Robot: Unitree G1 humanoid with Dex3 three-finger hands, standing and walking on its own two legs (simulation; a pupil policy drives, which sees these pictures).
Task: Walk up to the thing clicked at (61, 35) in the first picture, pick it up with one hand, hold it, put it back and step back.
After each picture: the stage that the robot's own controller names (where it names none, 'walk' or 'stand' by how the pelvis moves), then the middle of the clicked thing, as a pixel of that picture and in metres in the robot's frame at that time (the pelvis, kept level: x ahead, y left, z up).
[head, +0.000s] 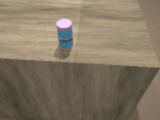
stand; (65, 34) +0.59 +0.11 +0.04
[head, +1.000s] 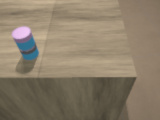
walk; (26, 44) +0.48 +0.25 +0.06
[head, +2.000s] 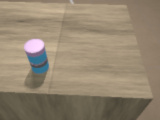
stand; (37, 57) +0.43 +0.19 +0.06
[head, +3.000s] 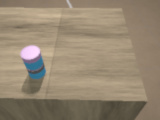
stand; (34, 63) +0.43 +0.20 +0.04
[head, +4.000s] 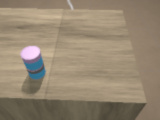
stand; (34, 63) +0.43 +0.20 +0.04
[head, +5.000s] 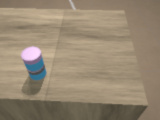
stand; (34, 64) +0.42 +0.20 +0.04
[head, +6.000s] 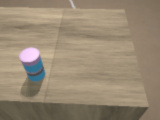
stand; (33, 65) +0.41 +0.21 +0.04
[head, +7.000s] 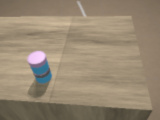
rise first; (40, 67) +0.42 +0.21 +0.04
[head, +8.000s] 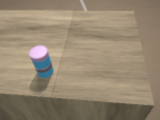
go down; (42, 62) +0.43 +0.21 +0.04
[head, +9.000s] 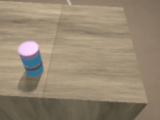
go down; (31, 59) +0.43 +0.20 +0.05
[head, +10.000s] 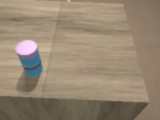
go down; (30, 58) +0.42 +0.19 +0.06
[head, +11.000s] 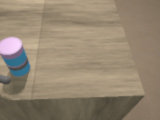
close in; (15, 57) +0.41 +0.21 +0.07
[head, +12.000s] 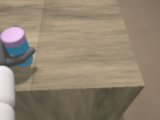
close; (18, 47) +0.44 +0.20 +0.09
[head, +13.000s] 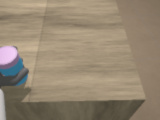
lift; (11, 67) +0.37 +0.22 +0.09
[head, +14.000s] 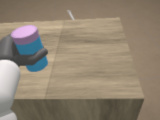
lift; (31, 49) +0.35 +0.16 +0.22
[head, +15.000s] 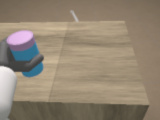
hold; (27, 54) +0.33 +0.18 +0.21
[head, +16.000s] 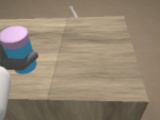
hold; (20, 51) +0.33 +0.19 +0.22
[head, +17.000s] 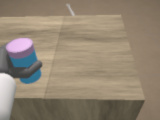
crouch; (25, 61) +0.33 +0.18 +0.18
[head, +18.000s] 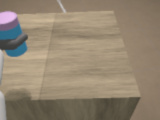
crouch; (11, 35) +0.41 +0.22 +0.21
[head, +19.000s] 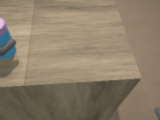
lower; out of the picture +0.46 +0.24 +0.10
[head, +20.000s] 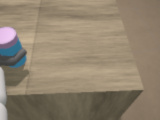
lower; (10, 48) +0.43 +0.22 +0.09
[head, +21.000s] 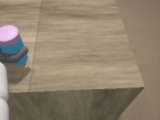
lower; (12, 46) +0.44 +0.22 +0.09
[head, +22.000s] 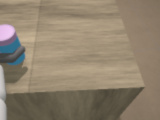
lower; (9, 46) +0.44 +0.22 +0.09
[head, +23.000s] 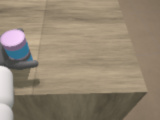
open; (18, 50) +0.43 +0.21 +0.09
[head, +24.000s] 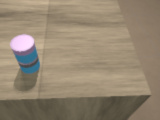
sink last; (26, 55) +0.42 +0.18 +0.08
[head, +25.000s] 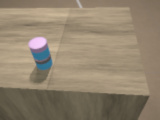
stand; (41, 54) +0.46 +0.21 +0.07
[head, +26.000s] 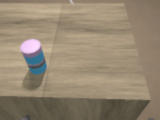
stand; (34, 57) +0.43 +0.20 +0.07
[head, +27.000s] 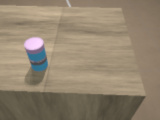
walk; (37, 54) +0.45 +0.20 +0.06
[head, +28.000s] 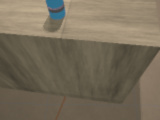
walk; (55, 2) +0.62 +0.14 +0.07
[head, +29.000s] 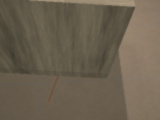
walk; out of the picture +0.90 +0.12 +0.06
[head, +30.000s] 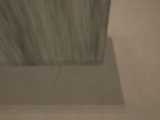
stand; out of the picture +1.18 +0.27 +0.05
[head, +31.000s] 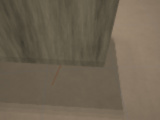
stand; out of the picture +1.15 +0.17 +0.05
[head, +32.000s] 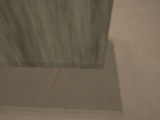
stand; out of the picture +1.17 +0.20 +0.04
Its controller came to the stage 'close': yes
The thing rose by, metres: 0.22
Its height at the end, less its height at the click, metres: +0.00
